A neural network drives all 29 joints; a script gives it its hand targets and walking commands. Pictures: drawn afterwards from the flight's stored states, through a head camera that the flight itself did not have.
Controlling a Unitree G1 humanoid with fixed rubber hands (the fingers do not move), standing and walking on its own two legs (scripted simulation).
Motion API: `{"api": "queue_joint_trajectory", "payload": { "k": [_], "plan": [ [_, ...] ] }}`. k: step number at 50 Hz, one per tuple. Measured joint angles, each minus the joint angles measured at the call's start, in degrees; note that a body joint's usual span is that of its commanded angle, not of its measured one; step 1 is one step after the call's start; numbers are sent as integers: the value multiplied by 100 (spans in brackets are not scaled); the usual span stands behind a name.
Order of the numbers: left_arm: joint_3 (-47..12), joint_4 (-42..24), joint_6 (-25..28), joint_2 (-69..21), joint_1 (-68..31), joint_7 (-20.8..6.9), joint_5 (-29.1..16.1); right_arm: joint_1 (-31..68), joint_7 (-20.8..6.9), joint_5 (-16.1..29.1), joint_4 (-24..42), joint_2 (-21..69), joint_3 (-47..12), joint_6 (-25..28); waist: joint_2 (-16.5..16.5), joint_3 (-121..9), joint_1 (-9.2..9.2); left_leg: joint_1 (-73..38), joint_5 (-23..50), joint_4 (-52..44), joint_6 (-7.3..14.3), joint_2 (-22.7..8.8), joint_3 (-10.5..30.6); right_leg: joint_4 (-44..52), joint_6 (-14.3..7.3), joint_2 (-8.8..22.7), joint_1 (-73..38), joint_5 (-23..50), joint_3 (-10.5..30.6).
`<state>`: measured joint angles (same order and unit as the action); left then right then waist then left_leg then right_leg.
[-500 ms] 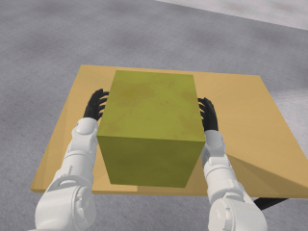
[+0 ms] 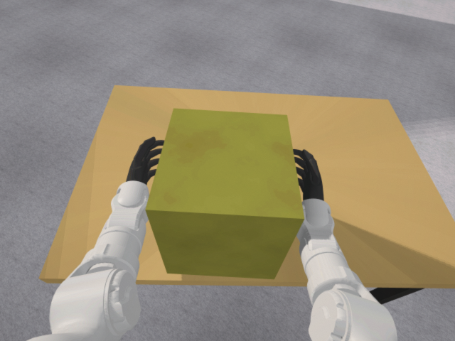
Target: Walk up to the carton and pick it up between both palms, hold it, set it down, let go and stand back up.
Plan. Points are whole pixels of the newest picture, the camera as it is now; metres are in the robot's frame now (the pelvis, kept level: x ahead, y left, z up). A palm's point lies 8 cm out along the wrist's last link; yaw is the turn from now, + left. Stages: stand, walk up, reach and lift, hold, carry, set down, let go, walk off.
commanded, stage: set down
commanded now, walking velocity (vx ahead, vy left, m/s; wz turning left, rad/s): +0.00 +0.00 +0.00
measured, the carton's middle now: (225, 196) +0.40 +0.00 -0.03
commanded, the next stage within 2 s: none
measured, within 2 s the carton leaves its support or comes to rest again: rests again in 0.36 s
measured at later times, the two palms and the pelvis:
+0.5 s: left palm (139, 181) +0.39 +0.16 +0.03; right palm (310, 200) +0.36 -0.16 +0.03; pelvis -0.01 +0.01 +0.00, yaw -1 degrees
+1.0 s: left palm (139, 184) +0.39 +0.17 +0.03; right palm (310, 200) +0.37 -0.16 +0.02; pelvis -0.02 +0.00 +0.00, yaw -1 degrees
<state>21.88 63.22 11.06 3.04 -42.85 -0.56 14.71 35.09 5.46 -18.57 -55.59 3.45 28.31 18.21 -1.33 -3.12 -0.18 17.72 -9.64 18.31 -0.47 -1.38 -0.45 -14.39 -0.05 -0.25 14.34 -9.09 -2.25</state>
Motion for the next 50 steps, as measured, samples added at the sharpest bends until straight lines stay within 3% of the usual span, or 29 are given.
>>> {"api": "queue_joint_trajectory", "payload": {
  "k": [14, 29, 50],
  "plan": [
    [200, 73, 332, -34, -119, -89, 182, 4, 1, -116, 6, 46, 212, 352, -95, 73, -98, 155, 129, -74, 38, 1, -141, 5, 25, 22, 219, 124, 74],
    [502, -14, 334, -206, -169, -93, 551, 12, -270, -433, 112, 88, 657, 367, -24, 52, -240, 271, 94, -1, 55, -37, -267, -29, 37, 8, 355, 147, 141],
    [916, -76, 542, -236, -251, -282, 745, 158, -252, -763, 170, 176, 882, 550, -42, 173, -220, 389, 211, -55, 20, -46, -254, -166, -10, 19, 536, 131, 47]
  ]
}}
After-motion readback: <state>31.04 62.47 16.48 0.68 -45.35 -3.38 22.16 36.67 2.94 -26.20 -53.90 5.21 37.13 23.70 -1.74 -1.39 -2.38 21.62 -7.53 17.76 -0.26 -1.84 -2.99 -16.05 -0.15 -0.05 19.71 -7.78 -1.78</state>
